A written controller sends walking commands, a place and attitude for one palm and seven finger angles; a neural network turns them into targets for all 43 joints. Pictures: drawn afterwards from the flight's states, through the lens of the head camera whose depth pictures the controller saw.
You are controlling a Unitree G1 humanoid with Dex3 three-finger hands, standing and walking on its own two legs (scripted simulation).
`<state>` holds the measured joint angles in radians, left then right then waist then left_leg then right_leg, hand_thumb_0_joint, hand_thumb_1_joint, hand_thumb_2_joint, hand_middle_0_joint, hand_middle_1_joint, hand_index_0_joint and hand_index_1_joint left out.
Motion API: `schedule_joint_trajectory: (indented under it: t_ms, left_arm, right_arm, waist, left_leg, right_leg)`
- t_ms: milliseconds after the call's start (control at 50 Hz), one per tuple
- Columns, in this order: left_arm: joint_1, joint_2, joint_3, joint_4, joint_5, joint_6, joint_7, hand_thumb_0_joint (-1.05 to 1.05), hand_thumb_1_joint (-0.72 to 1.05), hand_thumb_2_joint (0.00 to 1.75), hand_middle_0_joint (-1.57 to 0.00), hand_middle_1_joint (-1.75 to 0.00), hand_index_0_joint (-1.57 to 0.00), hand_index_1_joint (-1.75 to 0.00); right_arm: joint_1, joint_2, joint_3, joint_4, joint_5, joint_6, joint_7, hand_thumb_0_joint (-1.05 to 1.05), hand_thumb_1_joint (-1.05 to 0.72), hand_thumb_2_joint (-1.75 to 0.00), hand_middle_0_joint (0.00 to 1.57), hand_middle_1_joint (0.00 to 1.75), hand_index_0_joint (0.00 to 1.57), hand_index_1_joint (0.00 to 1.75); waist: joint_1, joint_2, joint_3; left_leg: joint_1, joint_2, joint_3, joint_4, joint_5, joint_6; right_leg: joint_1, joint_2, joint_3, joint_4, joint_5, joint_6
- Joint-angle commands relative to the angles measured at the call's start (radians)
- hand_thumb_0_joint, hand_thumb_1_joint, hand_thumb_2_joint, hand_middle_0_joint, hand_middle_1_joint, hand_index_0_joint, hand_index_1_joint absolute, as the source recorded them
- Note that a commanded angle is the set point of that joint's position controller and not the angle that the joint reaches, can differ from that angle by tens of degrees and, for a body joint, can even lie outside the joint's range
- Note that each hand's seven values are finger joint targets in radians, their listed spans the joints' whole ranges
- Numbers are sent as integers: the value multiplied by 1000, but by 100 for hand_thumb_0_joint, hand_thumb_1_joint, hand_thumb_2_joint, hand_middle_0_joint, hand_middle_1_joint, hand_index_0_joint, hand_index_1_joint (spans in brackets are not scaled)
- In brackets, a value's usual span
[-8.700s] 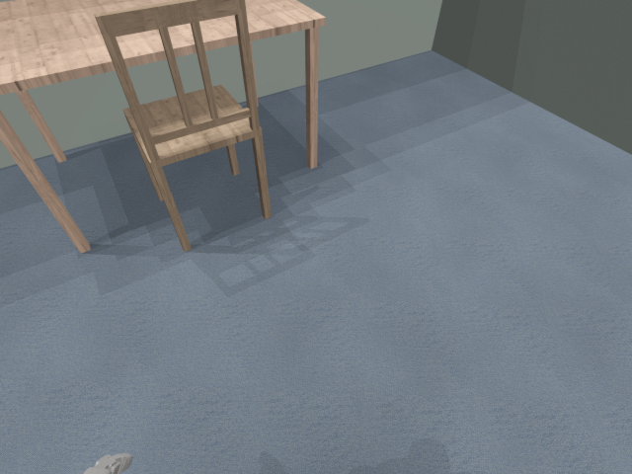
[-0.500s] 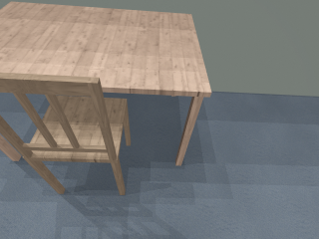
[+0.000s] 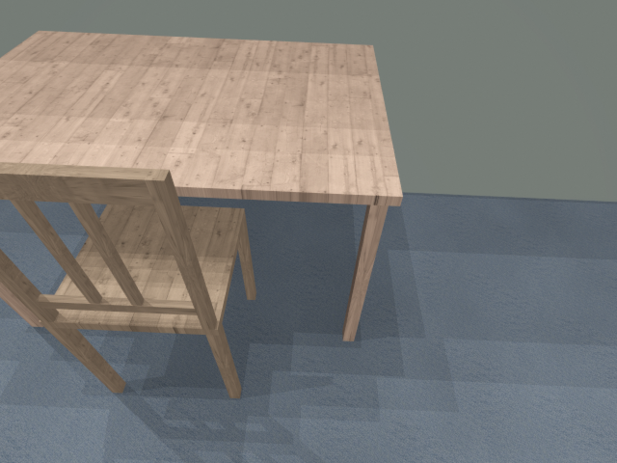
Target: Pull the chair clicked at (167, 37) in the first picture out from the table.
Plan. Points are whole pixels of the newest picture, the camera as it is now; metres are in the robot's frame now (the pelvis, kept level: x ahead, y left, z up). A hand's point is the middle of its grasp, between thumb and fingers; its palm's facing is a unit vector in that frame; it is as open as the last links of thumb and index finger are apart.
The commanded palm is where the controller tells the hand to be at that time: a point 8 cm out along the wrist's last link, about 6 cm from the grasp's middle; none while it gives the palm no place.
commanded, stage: come to a stop and stand still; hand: left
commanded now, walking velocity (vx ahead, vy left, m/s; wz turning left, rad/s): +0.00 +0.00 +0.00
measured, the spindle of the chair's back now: (63, 256) +0.46 +0.48 -0.07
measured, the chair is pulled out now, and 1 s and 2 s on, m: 0.00 0.00 0.00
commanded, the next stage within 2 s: look again from close up in 0.20 s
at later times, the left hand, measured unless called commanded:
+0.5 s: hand out of the picture -0.01 +0.20 -0.18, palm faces +0.02 -0.98 -0.20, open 7.4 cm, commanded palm none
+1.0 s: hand out of the picture -0.04 +0.26 -0.18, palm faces -0.03 -0.98 -0.21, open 7.4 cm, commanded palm none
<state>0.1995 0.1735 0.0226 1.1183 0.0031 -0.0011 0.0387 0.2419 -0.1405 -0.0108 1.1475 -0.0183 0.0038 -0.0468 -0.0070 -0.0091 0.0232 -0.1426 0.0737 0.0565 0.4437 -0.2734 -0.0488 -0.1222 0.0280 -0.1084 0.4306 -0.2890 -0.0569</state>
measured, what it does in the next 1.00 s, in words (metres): shifts its weight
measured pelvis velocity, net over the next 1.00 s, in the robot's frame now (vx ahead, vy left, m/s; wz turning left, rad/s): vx -0.05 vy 0.08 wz -0.03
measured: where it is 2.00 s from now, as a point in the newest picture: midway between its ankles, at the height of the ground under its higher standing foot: outside the picture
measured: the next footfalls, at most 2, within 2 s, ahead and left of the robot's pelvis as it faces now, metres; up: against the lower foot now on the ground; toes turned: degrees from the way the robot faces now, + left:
none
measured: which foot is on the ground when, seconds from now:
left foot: down 0.00-1.00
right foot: down 0.00-1.00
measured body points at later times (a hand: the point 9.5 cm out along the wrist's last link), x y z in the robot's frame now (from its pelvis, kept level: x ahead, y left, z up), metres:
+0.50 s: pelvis +0.00 +0.02 -0.01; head +0.01 +0.03 +0.44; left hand -0.01 +0.25 -0.17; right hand +0.01 -0.22 -0.16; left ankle -0.02 +0.15 -0.74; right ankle -0.03 -0.07 -0.74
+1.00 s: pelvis -0.05 +0.08 +0.00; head -0.04 +0.09 +0.45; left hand -0.04 +0.31 -0.16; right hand -0.04 -0.15 -0.15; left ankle -0.02 +0.15 -0.74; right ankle -0.03 -0.07 -0.74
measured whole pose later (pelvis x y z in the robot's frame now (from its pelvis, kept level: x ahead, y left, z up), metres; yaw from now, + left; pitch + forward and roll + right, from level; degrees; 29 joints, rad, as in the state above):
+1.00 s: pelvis -0.05 +0.08 +0.00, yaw -2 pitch -2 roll +0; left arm 0.32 0.19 0.00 1.05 0.03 0.01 0.03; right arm 0.29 -0.17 0.00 1.03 -0.02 0.01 -0.01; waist 0.00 -0.02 0.03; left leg -0.22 -0.03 0.12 0.46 -0.22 0.07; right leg -0.22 -0.07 -0.03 0.46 -0.21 0.04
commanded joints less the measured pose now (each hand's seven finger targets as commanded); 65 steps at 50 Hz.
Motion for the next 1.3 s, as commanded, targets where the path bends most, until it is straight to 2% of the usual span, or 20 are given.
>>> schedule_joint_trajectory:
  t_ms: [0,120,260,280,300,320,340,380,400,440,480,520,540,700,760,840,980,1040,1120,1280]
  left_arm:
    - [90,75,3,-15,0,-12,-2,0,90,90,-20,-30,-20,-30]
    - [115,80,-4,-6,0,-19,0,0,90,90,-20,-30,-20,-30]
    - [150,65,-9,10,0,-19,3,0,90,90,-20,-30,-20,-30]
    - [175,200,-22,-63,20,-38,11,0,90,90,-20,-30,-20,-30]
    - [188,153,5,-66,15,-40,18,0,90,90,-20,-30,-20,-30]
    - [182,168,21,-65,21,-43,19,0,90,90,-20,-30,-20,-30]
    - [204,153,12,-73,16,-44,19,0,90,90,-20,-30,-20,-30]
    - [211,120,8,-89,21,-42,19,0,90,90,-20,-30,-20,-30]
    - [200,121,12,-94,21,-39,19,0,90,90,-20,-30,-20,-30]
    - [152,125,11,-116,19,-34,17,0,90,90,-20,-30,-20,-30]
    - [148,100,3,-130,18,-27,15,0,90,90,-20,-30,-20,-30]
    - [154,115,7,-124,16,-22,12,0,90,90,-20,-30,-20,-30]
    - [160,114,5,-123,15,-19,11,0,90,90,-20,-30,-20,-30]
    - [145,104,-7,-129,17,-1,2,0,90,90,-20,-30,-20,-30]
    - [142,103,-6,-129,21,1,-2,0,90,90,-20,-30,-20,-30]
    - [158,96,-7,-123,24,3,-4,0,90,90,-20,-30,-20,-30]
    - [184,87,-10,-103,24,-3,-2,0,90,90,-20,-30,-20,-30]
    - [198,77,-11,-84,22,-4,-1,0,90,90,-20,-30,-20,-30]
    - [215,68,-13,-65,21,-9,3,0,90,90,-20,-30,-20,-30]
    - [226,55,-15,-43,20,-15,9,0,90,90,-20,-30,-20,-30]
  right_arm:
    - [77,-68,-6,-10,6,-12,-3,0,-90,-90,20,30,20,30]
    - [67,-90,-4,-15,8,-14,-2,0,-90,-90,20,30,20,30]
    - [75,-85,1,-7,9,-13,-3,0,-90,-90,20,30,20,30]
    - [9,-159,-6,-130,2,-9,14,0,-90,-90,20,30,20,30]
    - [41,-137,-27,-148,0,-25,9,0,-90,-90,20,30,20,30]
    - [52,-137,-39,-136,-2,-33,0,0,-90,-90,20,30,20,30]
    - [66,-116,-32,-141,4,-33,-3,0,-90,-90,20,30,20,30]
    - [73,-88,-25,-158,1,-27,4,0,-90,-90,20,30,20,30]
    - [66,-95,-32,-161,3,-24,4,0,-90,-90,20,30,20,30]
    - [67,-108,-34,-163,3,-24,4,0,-90,-90,20,30,20,30]
    - [88,-111,-27,-157,-1,-27,7,0,-90,-90,20,30,20,30]
    - [71,-137,-31,-156,1,-28,4,0,-90,-90,20,30,20,30]
    - [67,-137,-28,-161,1,-27,3,0,-90,-90,20,30,20,30]
    - [44,-157,-20,-178,-3,-26,14,0,-90,-90,20,30,20,30]
    - [39,-172,-26,-186,-3,-23,18,0,-90,-90,20,30,20,30]
    - [40,-182,-30,-186,-2,-21,22,0,-90,-90,20,30,20,30]
    - [67,-173,-31,-156,3,-20,25,0,-90,-90,20,30,20,30]
    - [75,-166,-29,-140,4,-20,24,0,-90,-90,20,30,20,30]
    - [88,-147,-25,-117,7,-18,24,0,-90,-90,20,30,20,30]
    - [110,-119,-20,-87,10,-16,24,0,-90,-90,20,30,20,30]
  waist:
    - [3,45,31]
    - [-1,9,-8]
    - [1,7,34]
    - [-1,-53,173]
    - [10,-32,46]
    - [4,-25,-53]
    - [15,-61,-116]
    - [16,-116,-142]
    - [10,-127,-112]
    - [-8,-56,-52]
    - [-7,13,-27]
    - [6,78,15]
    - [10,79,27]
    - [17,70,72]
    - [15,54,87]
    - [18,55,79]
    - [12,42,40]
    - [11,47,53]
    - [9,9,50]
    - [2,10,59]
  left_leg:
    - [35,64,-41,-67,265,46]
    - [72,62,-34,-85,263,46]
    - [60,59,-32,-105,230,49]
    - [-34,3,-62,-13,221,67]
    - [-72,10,-38,65,157,72]
    - [-90,-9,-28,101,123,74]
    - [-108,-21,-27,126,59,69]
    - [-155,-35,-22,167,-4,73]
    - [-157,-26,-27,170,-11,76]
    - [-112,-9,-35,101,84,79]
    - [-57,30,-58,66,245,89]
    - [-72,48,-64,56,336,90]
    - [-84,50,-68,47,348,91]
    - [-154,59,-111,-90,60,104]
    - [-185,66,-136,-154,-84,107]
    - [-194,71,-154,-200,-172,109]
    - [-152,67,-145,-199,-142,107]
    - [-151,65,-140,-202,-140,104]
    - [-140,55,-121,-177,-103,102]
    - [-117,39,-93,-136,-48,94]
  right_leg:
    - [-24,-150,126,-111,357,27]
    - [0,-153,132,-118,391,26]
    - [-14,-150,133,-132,347,24]
    - [-112,-129,143,-86,437,68]
    - [-63,-180,177,-36,472,62]
    - [22,-204,194,-18,635,49]
    - [78,-220,204,-21,643,32]
    - [115,-226,209,-7,654,5]
    - [70,-230,200,-15,572,-14]
    - [-27,-205,178,-10,445,-31]
    - [-82,-145,123,19,347,1]
    - [-96,-131,106,32,314,13]
    - [-89,-129,101,33,303,16]
    - [-93,-108,100,0,79,43]
    - [-94,-104,90,7,65,49]
    - [-87,-106,86,8,56,55]
    - [-83,-114,97,-5,76,53]
    - [-91,-118,99,-9,83,54]
    - [-89,-128,113,-26,95,52]
    - [-120,-134,134,-48,85,47]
